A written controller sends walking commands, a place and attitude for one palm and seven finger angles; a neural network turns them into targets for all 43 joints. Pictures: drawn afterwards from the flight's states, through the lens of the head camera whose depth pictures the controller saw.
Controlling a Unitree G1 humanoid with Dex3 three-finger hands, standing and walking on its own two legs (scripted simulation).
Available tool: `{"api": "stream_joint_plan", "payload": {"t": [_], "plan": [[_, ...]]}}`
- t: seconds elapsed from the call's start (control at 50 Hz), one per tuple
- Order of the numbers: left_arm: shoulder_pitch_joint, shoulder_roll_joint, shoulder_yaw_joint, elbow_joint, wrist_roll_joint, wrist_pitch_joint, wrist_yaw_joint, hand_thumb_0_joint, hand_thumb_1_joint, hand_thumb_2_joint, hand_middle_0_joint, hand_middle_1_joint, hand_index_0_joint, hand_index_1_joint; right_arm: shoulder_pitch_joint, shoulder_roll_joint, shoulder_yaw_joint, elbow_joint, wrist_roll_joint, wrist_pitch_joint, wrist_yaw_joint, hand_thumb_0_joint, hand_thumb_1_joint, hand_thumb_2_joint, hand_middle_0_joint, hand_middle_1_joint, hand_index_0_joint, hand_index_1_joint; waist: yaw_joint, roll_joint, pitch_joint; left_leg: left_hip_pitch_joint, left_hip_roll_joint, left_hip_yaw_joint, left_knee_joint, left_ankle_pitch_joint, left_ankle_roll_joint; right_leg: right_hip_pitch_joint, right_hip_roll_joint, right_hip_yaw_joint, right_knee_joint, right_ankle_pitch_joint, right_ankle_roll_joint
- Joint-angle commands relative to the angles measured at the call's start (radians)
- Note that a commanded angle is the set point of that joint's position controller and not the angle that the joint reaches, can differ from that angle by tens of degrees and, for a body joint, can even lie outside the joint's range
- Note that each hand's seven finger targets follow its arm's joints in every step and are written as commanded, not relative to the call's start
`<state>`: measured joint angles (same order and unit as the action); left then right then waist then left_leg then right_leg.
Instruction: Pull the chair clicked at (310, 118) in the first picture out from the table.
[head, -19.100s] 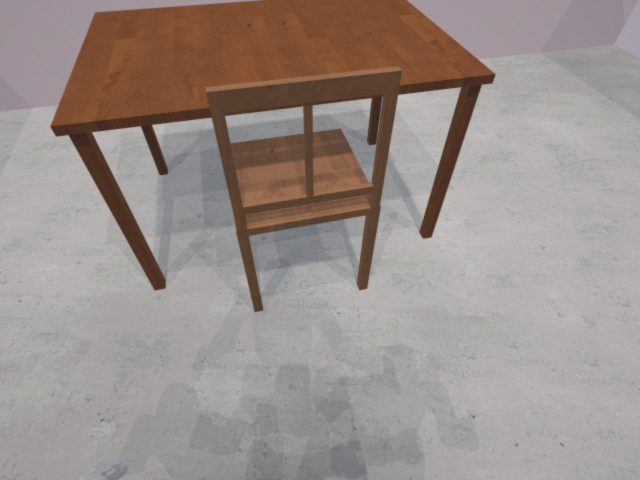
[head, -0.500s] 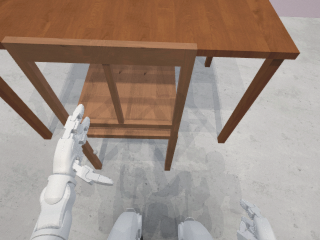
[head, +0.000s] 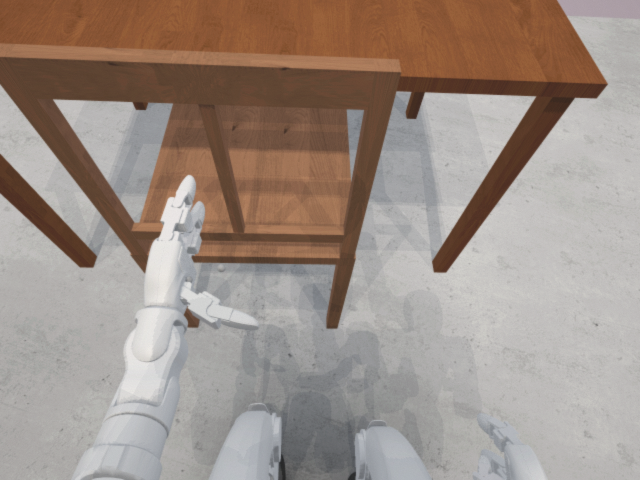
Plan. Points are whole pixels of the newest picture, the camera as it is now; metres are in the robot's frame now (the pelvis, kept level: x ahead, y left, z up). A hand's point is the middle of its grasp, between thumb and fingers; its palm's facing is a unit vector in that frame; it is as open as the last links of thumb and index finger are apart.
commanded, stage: aim the fingers beside a spindle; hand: left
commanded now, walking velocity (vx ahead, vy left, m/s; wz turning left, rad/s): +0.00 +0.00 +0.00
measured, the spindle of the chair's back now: (226, 177) +0.52 +0.15 +0.01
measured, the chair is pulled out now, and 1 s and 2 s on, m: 0.00 0.00 0.00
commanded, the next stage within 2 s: push the fingers through the gap in 0.66 s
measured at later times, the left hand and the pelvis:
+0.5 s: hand (232, 261) +0.38 +0.12 +0.02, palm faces -0.01 -1.00 -0.02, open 16.9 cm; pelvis +0.00 -0.01 +0.00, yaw +0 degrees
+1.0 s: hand (233, 247) +0.40 +0.12 +0.02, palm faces +0.00 -1.00 -0.02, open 16.9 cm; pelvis +0.00 -0.01 -0.01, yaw +0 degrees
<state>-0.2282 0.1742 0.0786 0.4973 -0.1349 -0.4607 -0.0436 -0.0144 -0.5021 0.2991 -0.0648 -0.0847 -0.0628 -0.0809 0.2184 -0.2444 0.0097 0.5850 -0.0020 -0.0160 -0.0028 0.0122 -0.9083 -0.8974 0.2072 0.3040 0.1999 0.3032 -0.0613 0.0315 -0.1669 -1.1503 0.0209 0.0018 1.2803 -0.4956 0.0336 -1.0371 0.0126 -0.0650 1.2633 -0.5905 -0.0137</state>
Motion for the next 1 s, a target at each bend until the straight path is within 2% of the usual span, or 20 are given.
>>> {"api": "stream_joint_plan", "payload": {"t": [0.0,0.02,0.08,0.12,0.18,0.24,0.26,0.32,0.42,0.44,0.48,0.54,0.58,0.62,0.64,0.74,0.78,0.84,0.9,0.98], "plan": [[-0.306,0.104,0.04,-0.142,0.011,-0.075,0.015,0.0,-0.5,0.3,-0.06,-0.08,-0.06,-0.08,0.027,-0.149,-0.061,-0.102,-0.007,-0.025,-0.003,0.0,-0.9,-0.9,0.2,0.3,0.2,0.3,-0.021,0.004,-0.359,0.37,-0.001,-0.068,-0.152,0.183,-0.015,0.029,0.005,0.021,-0.184,0.205,-0.019],[-0.352,0.094,0.027,-0.147,0.014,-0.08,0.019,0.0,-0.5,0.3,-0.06,-0.08,-0.06,-0.08,0.027,-0.15,-0.061,-0.1,-0.007,-0.022,-0.004,0.0,-0.9,-0.9,0.2,0.3,0.2,0.3,-0.034,-0.001,-0.367,0.37,0.0,-0.07,-0.147,0.18,-0.014,0.02,0.003,0.021,-0.18,0.203,-0.017],[-0.299,0.108,0.056,-0.14,0.015,-0.082,0.032,0.0,-0.5,0.3,-0.06,-0.08,-0.06,-0.08,0.038,-0.152,-0.066,-0.11,-0.011,-0.013,0.004,0.0,-0.9,-0.9,0.2,0.3,0.2,0.3,-0.003,0.033,-0.425,0.416,0.001,-0.075,-0.154,0.236,-0.021,0.031,0.007,0.015,-0.167,0.233,-0.023],[-0.303,0.098,0.044,-0.167,0.014,-0.081,0.034,0.0,-0.5,0.3,-0.06,-0.08,-0.06,-0.08,0.037,-0.146,-0.065,-0.114,-0.009,-0.004,0.008,0.0,-0.9,-0.9,0.2,0.3,0.2,0.3,-0.007,0.023,-0.442,0.418,0.001,-0.065,-0.151,0.263,-0.019,0.062,0.006,0.021,-0.17,0.271,-0.02],[-0.257,0.135,0.084,-0.135,0.011,-0.074,0.033,0.0,-0.5,0.3,-0.06,-0.08,-0.06,-0.08,0.041,-0.147,-0.062,-0.118,-0.005,0.006,0.008,0.0,-0.9,-0.9,0.2,0.3,0.2,0.3,-0.004,-0.023,-0.401,0.353,-0.002,-0.051,-0.149,0.233,-0.012,0.098,0.009,0.032,-0.18,0.273,-0.016],[-0.288,0.131,0.074,-0.167,0.008,-0.086,0.028,0.0,-0.5,0.3,-0.06,-0.08,-0.06,-0.08,0.037,-0.144,-0.062,-0.121,-0.004,0.009,0.006,0.0,-0.9,-0.9,0.2,0.3,0.2,0.3,-0.006,-0.016,-0.395,0.34,-0.004,-0.046,-0.151,0.213,-0.011,0.106,0.008,0.039,-0.184,0.263,-0.016],[-0.293,0.097,0.04,-0.178,0.007,-0.09,0.024,0.0,-0.5,0.3,-0.06,-0.08,-0.06,-0.08,0.034,-0.14,-0.062,-0.119,-0.003,0.007,0.007,0.0,-0.9,-0.9,0.2,0.3,0.2,0.3,-0.016,-0.002,-0.395,0.359,-0.004,-0.045,-0.15,0.214,-0.01,0.092,0.007,0.039,-0.19,0.262,-0.015],[-0.315,0.083,0.02,-0.165,0.004,-0.093,0.017,0.0,-0.5,0.3,-0.06,-0.08,-0.06,-0.08,0.042,-0.142,-0.064,-0.107,-0.003,0.004,0.004,0.0,-0.9,-0.9,0.2,0.3,0.2,0.3,-0.033,-0.005,-0.375,0.37,0.001,-0.054,-0.146,0.213,-0.01,0.064,0.007,0.034,-0.191,0.252,-0.014],[-0.302,0.103,0.039,-0.162,0.006,-0.098,0.018,0.0,-0.5,0.3,-0.06,-0.08,-0.06,-0.08,0.042,-0.145,-0.068,-0.103,-0.004,0.0,0.003,0.0,-0.9,-0.9,0.2,0.3,0.2,0.3,-0.018,0.011,-0.388,0.376,-0.002,-0.053,-0.146,0.22,-0.011,0.069,0.005,0.034,-0.189,0.257,-0.017],[-0.301,0.082,0.022,-0.154,0.005,-0.095,0.017,0.0,-0.5,0.3,-0.06,-0.08,-0.06,-0.08,0.039,-0.142,-0.065,-0.104,-0.003,0.001,0.005,0.0,-0.9,-0.9,0.2,0.3,0.2,0.3,-0.021,0.005,-0.384,0.371,-0.005,-0.051,-0.146,0.216,-0.01,0.074,0.005,0.035,-0.192,0.256,-0.016],[-0.287,0.123,0.059,-0.136,0.009,-0.092,0.022,0.0,-0.5,0.3,-0.06,-0.08,-0.06,-0.08,0.041,-0.146,-0.065,-0.105,-0.004,0.004,0.003,0.0,-0.9,-0.9,0.2,0.3,0.2,0.3,-0.015,-0.012,-0.381,0.344,-0.005,-0.047,-0.138,0.219,-0.007,0.086,0.007,0.039,-0.185,0.268,-0.016],[-0.3,0.108,0.052,-0.14,0.007,-0.094,0.022,0.0,-0.5,0.3,-0.06,-0.08,-0.06,-0.08,0.034,-0.139,-0.063,-0.109,-0.004,0.006,0.005,0.0,-0.9,-0.9,0.2,0.3,0.2,0.3,-0.018,-0.013,-0.383,0.34,-0.008,-0.039,-0.134,0.216,-0.006,0.098,0.005,0.046,-0.19,0.277,-0.014],[-0.299,0.147,0.087,-0.147,0.004,-0.099,0.02,0.0,-0.5,0.3,-0.06,-0.08,-0.06,-0.08,0.036,-0.143,-0.063,-0.111,-0.004,0.005,0.002,0.0,-0.9,-0.9,0.2,0.3,0.2,0.3,-0.012,-0.02,-0.394,0.327,-0.008,-0.039,-0.13,0.219,-0.005,0.112,0.007,0.05,-0.185,0.284,-0.014],[-0.28,0.117,0.054,-0.192,0.003,-0.104,0.012,0.0,-0.5,0.3,-0.06,-0.08,-0.06,-0.08,0.031,-0.137,-0.063,-0.121,-0.004,0.004,0.006,0.0,-0.9,-0.9,0.2,0.3,0.2,0.3,-0.002,0.034,-0.42,0.373,-0.008,-0.038,-0.137,0.262,-0.011,0.118,0.005,0.047,-0.179,0.32,-0.018],[-0.271,0.088,0.027,-0.2,0.0,-0.1,0.008,0.0,-0.5,0.3,-0.06,-0.08,-0.06,-0.08,0.031,-0.136,-0.065,-0.121,-0.003,0.003,0.008,0.0,-0.9,-0.9,0.2,0.3,0.2,0.3,-0.01,0.025,-0.427,0.397,-0.004,-0.043,-0.139,0.27,-0.011,0.106,0.006,0.04,-0.18,0.32,-0.017],[-0.252,0.08,0.02,-0.16,-0.006,-0.079,-0.001,0.0,-0.5,0.3,-0.06,-0.08,-0.06,-0.08,0.031,-0.139,-0.064,-0.117,0.001,0.006,0.006,0.0,-0.9,-0.9,0.2,0.3,0.2,0.3,-0.027,-0.036,-0.365,0.335,-0.006,-0.04,-0.133,0.224,-0.004,0.104,0.006,0.044,-0.194,0.295,-0.011],[-0.342,0.12,0.045,-0.14,0.002,-0.087,0.006,0.0,-0.5,0.3,-0.06,-0.08,-0.06,-0.08,0.034,-0.144,-0.06,-0.105,0.001,0.006,-0.002,0.0,-0.9,-0.9,0.2,0.3,0.2,0.3,-0.041,-0.036,-0.327,0.303,-0.006,-0.043,-0.126,0.179,-0.002,0.075,0.007,0.048,-0.196,0.248,-0.011],[-0.444,0.12,0.045,-0.151,0.006,-0.106,0.016,0.0,-0.5,0.3,-0.06,-0.08,-0.06,-0.08,0.034,-0.144,-0.062,-0.089,-0.005,-0.005,-0.007,0.0,-0.9,-0.9,0.2,0.3,0.2,0.3,-0.047,0.012,-0.374,0.341,-0.007,-0.05,-0.116,0.175,-0.005,0.041,0.004,0.047,-0.191,0.222,-0.013],[-0.446,0.137,0.067,-0.126,0.012,-0.109,0.021,0.0,-0.5,0.3,-0.06,-0.08,-0.06,-0.08,0.042,-0.144,-0.061,-0.087,-0.009,-0.008,-0.005,0.0,-0.9,-0.9,0.2,0.3,0.2,0.3,-0.03,0.047,-0.427,0.373,-0.009,-0.052,-0.118,0.223,-0.01,0.054,0.006,0.044,-0.175,0.256,-0.018],[-0.422,0.13,0.071,-0.045,0.012,-0.082,0.015,0.0,-0.5,0.3,-0.06,-0.08,-0.06,-0.08,0.06,-0.147,-0.062,-0.086,-0.009,0.0,0.002,0.0,-0.9,-0.9,0.2,0.3,0.2,0.3,-0.031,0.013,-0.43,0.355,-0.008,-0.05,-0.12,0.251,-0.008,0.075,0.01,0.041,-0.174,0.293,-0.017]]}}
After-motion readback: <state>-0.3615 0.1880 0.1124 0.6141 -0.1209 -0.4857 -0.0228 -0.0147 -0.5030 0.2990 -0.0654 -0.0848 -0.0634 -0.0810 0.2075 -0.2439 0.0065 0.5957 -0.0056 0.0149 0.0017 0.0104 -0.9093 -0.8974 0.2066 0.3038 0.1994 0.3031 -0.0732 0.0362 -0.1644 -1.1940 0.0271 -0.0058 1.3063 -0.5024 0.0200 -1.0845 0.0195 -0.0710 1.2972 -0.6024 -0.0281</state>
